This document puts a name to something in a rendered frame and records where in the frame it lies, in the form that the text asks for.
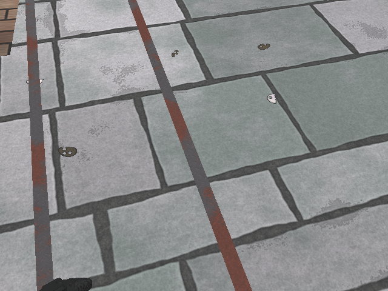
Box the robot left hand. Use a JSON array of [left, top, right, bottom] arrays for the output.
[[39, 278, 92, 291]]

